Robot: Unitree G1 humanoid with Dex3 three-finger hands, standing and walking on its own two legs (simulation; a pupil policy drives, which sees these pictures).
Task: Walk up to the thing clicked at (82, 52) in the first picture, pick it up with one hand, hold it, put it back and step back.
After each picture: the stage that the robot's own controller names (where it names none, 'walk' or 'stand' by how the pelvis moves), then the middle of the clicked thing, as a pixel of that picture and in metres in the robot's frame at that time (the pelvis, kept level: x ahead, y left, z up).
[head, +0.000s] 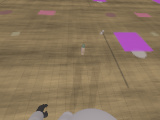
stand; (83, 49) +1.34 +0.14 -0.66
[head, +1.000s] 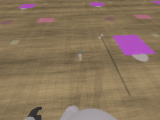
walk; (80, 55) +1.22 +0.24 -0.64
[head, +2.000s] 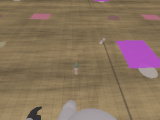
walk; (76, 68) +0.78 +0.23 -0.64
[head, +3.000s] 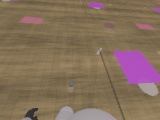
walk; (71, 87) +0.50 +0.17 -0.63
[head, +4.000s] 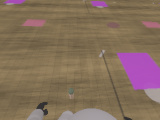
stand; (71, 93) +0.40 +0.18 -0.65
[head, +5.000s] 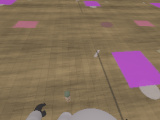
stand; (67, 96) +0.36 +0.21 -0.65
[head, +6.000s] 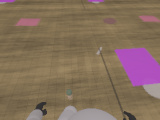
stand; (69, 94) +0.35 +0.21 -0.65
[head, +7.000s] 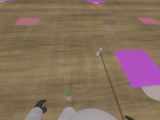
stand; (68, 95) +0.34 +0.20 -0.65
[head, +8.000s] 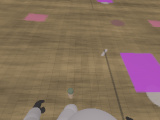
stand; (70, 93) +0.36 +0.17 -0.64
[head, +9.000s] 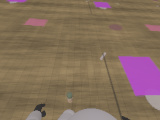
stand; (69, 97) +0.35 +0.17 -0.65
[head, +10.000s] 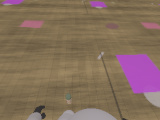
stand; (68, 98) +0.33 +0.19 -0.66
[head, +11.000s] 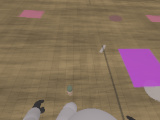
stand; (70, 90) +0.37 +0.18 -0.64
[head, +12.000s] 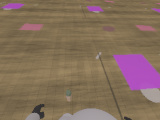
stand; (68, 95) +0.40 +0.21 -0.65
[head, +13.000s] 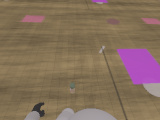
stand; (72, 88) +0.44 +0.17 -0.64
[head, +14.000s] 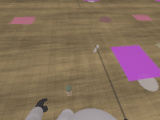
stand; (69, 91) +0.40 +0.20 -0.64
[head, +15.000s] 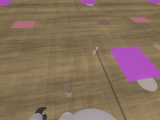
stand; (69, 92) +0.41 +0.21 -0.66
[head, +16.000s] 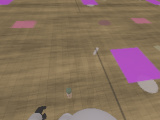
stand; (69, 93) +0.40 +0.20 -0.66
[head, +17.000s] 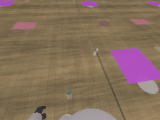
stand; (69, 93) +0.40 +0.21 -0.66
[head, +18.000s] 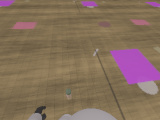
go down; (68, 94) +0.40 +0.21 -0.66
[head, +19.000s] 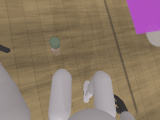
go down; (55, 47) +0.50 +0.21 -0.27
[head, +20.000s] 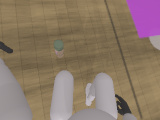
approach; (59, 50) +0.50 +0.21 -0.26
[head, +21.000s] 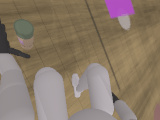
close in; (25, 38) +0.48 +0.26 -0.17
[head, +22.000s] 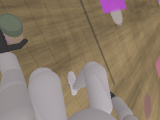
close; (14, 35) +0.48 +0.28 -0.17
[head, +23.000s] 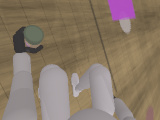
lift; (33, 41) +0.44 +0.25 -0.17
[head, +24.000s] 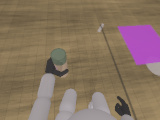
lift; (61, 65) +0.35 +0.18 +0.03
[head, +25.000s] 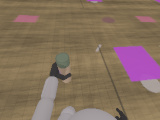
hold; (64, 70) +0.32 +0.16 +0.06
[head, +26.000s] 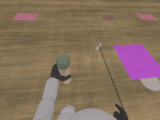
hold; (65, 71) +0.32 +0.16 +0.04
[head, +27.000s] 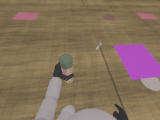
crouch; (67, 70) +0.33 +0.15 +0.04
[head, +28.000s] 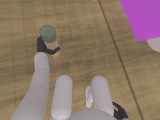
crouch; (52, 44) +0.48 +0.21 -0.04
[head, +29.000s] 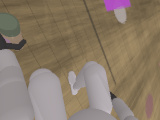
lower; (13, 36) +0.48 +0.27 -0.18
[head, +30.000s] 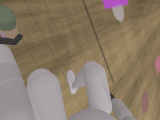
lower; (8, 30) +0.49 +0.28 -0.18
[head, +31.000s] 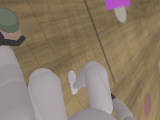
lower; (11, 32) +0.48 +0.28 -0.18
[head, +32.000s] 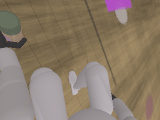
lower; (13, 34) +0.48 +0.28 -0.17
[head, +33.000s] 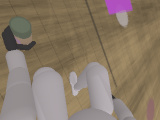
loosen; (23, 37) +0.47 +0.25 -0.18
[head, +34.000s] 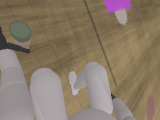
withdraw; (22, 39) +0.47 +0.25 -0.18
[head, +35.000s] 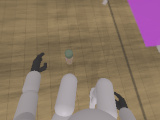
walk; (69, 57) +0.49 +0.18 -0.32
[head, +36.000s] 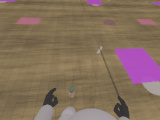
stand; (71, 92) +0.42 +0.15 -0.59
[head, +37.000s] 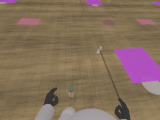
stand; (71, 91) +0.42 +0.16 -0.60
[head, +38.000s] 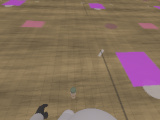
stand; (73, 93) +0.43 +0.15 -0.64
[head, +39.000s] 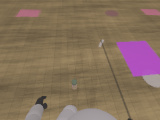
walk; (74, 84) +0.45 +0.14 -0.64
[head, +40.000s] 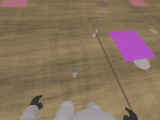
walk; (74, 72) +0.59 +0.13 -0.64
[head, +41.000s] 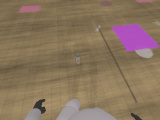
walk; (77, 58) +0.88 +0.23 -0.63
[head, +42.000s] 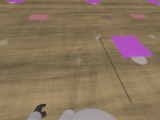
stand; (78, 60) +1.04 +0.19 -0.65
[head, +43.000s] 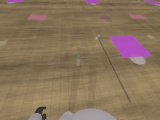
stand; (78, 60) +1.04 +0.19 -0.66
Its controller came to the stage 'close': yes
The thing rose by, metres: 0.69
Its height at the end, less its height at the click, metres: +0.00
